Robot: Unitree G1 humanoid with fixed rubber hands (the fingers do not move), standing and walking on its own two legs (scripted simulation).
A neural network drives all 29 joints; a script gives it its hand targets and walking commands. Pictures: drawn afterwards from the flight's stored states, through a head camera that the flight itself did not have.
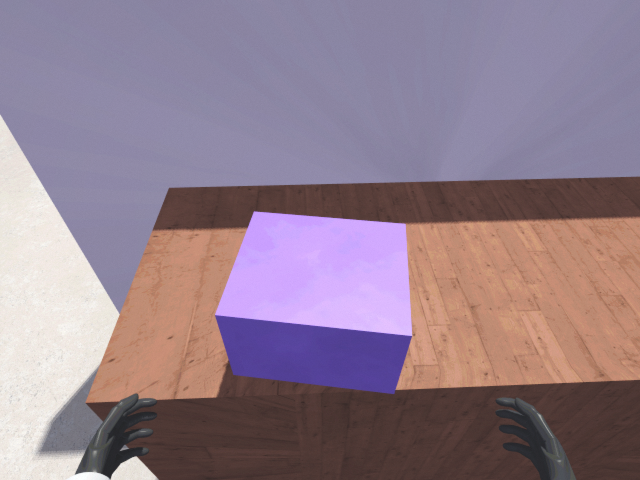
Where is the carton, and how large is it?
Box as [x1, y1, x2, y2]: [215, 212, 411, 393]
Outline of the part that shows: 254,212 215,313 233,374 393,393 411,337 405,224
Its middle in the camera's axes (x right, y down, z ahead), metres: +0.00 +0.09 +0.62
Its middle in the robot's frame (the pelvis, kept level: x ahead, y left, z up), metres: +0.41 -0.01 -0.02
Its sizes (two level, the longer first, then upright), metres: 0.251 0.210 0.161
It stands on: a pedestal, 0.67 m high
